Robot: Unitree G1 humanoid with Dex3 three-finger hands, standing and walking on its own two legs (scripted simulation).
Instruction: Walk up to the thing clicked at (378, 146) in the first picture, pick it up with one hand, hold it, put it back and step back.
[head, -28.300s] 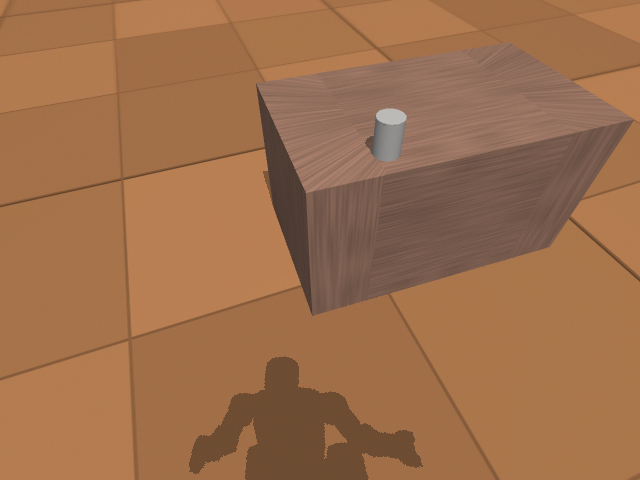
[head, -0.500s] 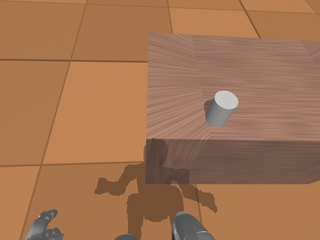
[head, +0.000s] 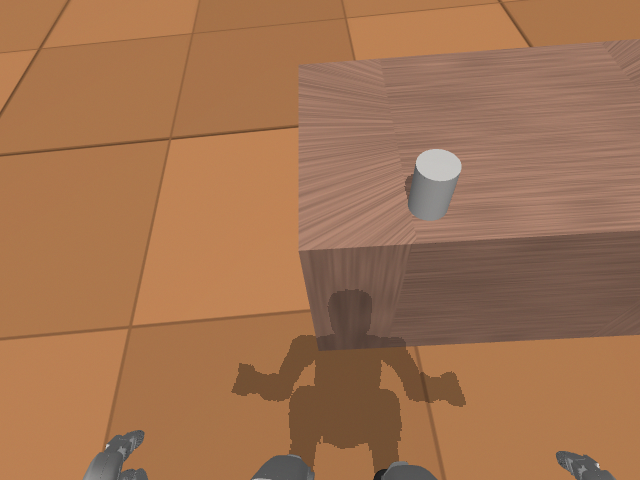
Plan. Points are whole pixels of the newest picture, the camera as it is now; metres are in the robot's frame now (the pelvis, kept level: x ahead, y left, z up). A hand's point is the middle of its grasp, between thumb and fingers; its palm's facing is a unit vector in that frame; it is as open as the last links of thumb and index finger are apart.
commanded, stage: step back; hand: right
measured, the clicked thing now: (432, 186) +0.62 -0.18 -0.11
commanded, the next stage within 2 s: none
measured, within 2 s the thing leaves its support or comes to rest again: neither
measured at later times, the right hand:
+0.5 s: hand out of the picture -0.02 -0.28 -0.13, palm faces -0.01 +0.90 -0.43, open 7.4 cm
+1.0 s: hand out of the picture -0.24 -0.29 -0.16, palm faces -0.12 +0.92 -0.38, open 7.4 cm
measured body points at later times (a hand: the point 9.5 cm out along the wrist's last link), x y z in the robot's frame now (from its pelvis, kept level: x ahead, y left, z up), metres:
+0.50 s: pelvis -0.15 -0.01 -0.01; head -0.09 +0.01 +0.43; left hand -0.08 +0.32 -0.14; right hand -0.02 -0.32 -0.10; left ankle -0.04 +0.13 -0.73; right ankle -0.20 -0.15 -0.71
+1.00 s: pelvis -0.31 -0.04 -0.01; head -0.25 -0.03 +0.43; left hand -0.19 +0.28 -0.12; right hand -0.23 -0.34 -0.14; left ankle -0.32 +0.08 -0.73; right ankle -0.22 -0.14 -0.72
